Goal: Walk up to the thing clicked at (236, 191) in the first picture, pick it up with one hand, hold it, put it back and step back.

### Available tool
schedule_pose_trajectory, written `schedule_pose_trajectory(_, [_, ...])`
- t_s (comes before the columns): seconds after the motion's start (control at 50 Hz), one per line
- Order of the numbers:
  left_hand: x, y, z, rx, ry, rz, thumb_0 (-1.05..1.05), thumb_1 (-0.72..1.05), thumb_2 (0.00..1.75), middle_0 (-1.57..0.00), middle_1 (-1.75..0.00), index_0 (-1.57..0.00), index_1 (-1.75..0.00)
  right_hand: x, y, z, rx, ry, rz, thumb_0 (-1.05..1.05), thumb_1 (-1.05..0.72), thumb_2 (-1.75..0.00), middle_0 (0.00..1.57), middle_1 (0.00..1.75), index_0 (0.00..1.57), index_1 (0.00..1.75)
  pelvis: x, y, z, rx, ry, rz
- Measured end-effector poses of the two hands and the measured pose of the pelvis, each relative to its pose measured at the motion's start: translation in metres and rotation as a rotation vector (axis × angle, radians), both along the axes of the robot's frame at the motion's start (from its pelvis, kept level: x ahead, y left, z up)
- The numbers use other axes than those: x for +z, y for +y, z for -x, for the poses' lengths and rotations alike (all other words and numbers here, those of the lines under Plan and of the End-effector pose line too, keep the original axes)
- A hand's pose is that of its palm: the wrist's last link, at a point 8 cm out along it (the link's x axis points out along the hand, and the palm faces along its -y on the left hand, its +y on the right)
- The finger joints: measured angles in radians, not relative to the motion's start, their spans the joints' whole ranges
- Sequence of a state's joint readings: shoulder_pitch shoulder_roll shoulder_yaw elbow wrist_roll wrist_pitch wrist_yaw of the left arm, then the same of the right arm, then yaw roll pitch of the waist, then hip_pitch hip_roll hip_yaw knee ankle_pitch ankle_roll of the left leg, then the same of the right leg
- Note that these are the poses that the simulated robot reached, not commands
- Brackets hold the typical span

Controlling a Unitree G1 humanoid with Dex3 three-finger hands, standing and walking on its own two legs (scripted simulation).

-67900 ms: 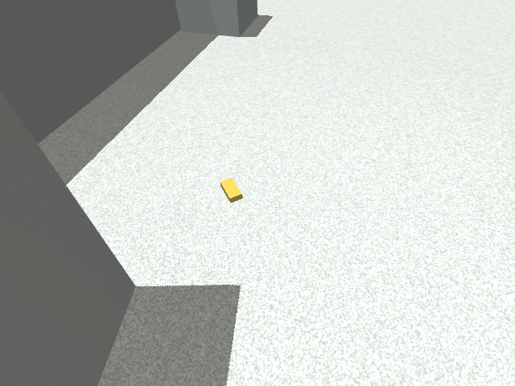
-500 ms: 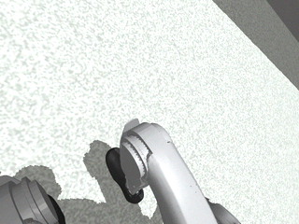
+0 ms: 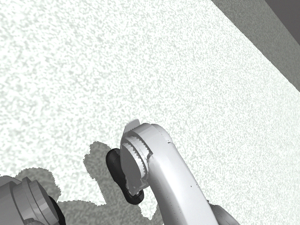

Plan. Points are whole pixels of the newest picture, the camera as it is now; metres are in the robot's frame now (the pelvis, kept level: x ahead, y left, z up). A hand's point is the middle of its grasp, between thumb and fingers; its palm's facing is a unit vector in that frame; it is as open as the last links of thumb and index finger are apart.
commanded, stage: open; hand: left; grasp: from above
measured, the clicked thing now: out of the picture +0.51 +0.31 -0.30
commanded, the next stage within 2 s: withdraw in 0.18 s
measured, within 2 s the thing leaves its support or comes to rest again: neither
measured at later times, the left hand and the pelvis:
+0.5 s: hand out of the picture +0.52 +0.31 -0.24, palm faces -0.39 -0.12 -0.91, open 13.8 cm; pelvis +0.00 +0.00 +0.00, yaw +0 degrees
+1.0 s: hand out of the picture +0.50 +0.33 -0.10, palm faces -0.51 -0.13 -0.85, open 13.6 cm; pelvis -0.01 -0.01 +0.04, yaw +5 degrees
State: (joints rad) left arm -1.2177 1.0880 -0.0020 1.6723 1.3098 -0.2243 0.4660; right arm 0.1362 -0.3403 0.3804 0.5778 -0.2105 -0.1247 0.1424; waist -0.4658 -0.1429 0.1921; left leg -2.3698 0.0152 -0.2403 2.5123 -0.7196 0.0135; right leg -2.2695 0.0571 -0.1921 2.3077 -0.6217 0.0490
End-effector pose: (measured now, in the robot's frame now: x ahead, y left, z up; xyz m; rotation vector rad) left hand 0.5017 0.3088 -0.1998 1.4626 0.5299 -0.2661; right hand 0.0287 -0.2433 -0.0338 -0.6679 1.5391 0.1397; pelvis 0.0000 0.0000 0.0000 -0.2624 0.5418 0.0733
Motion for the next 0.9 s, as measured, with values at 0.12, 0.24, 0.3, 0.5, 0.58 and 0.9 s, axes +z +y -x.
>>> schedule_pose_trajectory(0.12, [0.0,0.0,-0.001,0.001,-0.003,-0.007,0.0,-0.31,0.81,-0.19,-0.95,-0.22,-0.91,0.001,-0.002,-0.001,0.004,-0.005,0.004,0.0,-0.9,-0.89,0.21,0.3,0.2,0.3,0.0,0.0,0.0,0.0,-0.001,0.0])
schedule_pose_trajectory(0.24, [0.0,-0.001,-0.002,0.008,-0.007,-0.006,0.0,-0.38,0.87,-0.13,-1.01,-0.16,-0.98,0.001,-0.003,-0.001,0.003,-0.004,0.007,0.0,-0.9,-0.89,0.21,0.3,0.2,0.3,0.0,0.0,0.0,-0.001,0.001,0.0])
schedule_pose_trajectory(0.3, [-0.001,-0.002,-0.002,0.01,-0.002,-0.008,0.0,-0.4,0.89,-0.11,-1.03,-0.14,-1.0,0.001,-0.003,0.0,0.004,0.001,0.003,0.0,-0.9,-0.89,0.21,0.3,0.2,0.3,0.001,-0.001,0.0,0.0,0.001,-0.001])
schedule_pose_trajectory(0.5, [0.018,0.007,-0.017,0.071,-0.097,-0.019,0.0,-0.46,0.95,-0.1,-1.02,-0.12,-1.0,0.003,-0.002,0.0,-0.006,0.003,-0.009,0.0,-0.9,-0.89,0.21,0.3,0.2,0.3,0.003,-0.002,-0.001,0.0,0.017,-0.008])
schedule_pose_trajectory(0.58, [0.045,0.016,-0.029,0.138,-0.167,-0.043,0.0,-0.48,0.96,-0.1,-1.01,-0.11,-1.0,0.003,-0.004,-0.004,-0.024,-0.013,-0.028,0.0,-0.91,-0.89,0.21,0.3,0.2,0.3,0.005,-0.003,-0.004,0.0,0.043,-0.01])
schedule_pose_trajectory(0.9, [0.155,0.038,-0.017,0.151,0.036,-0.062,0.0,-0.48,0.98,-0.11,-0.98,-0.11,-0.98,0.005,-0.019,-0.03,-0.107,-0.077,-0.037,0.0,-0.9,-0.89,0.21,0.3,0.2,0.3,0.037,-0.004,0.003,0.052,0.07,-0.049])
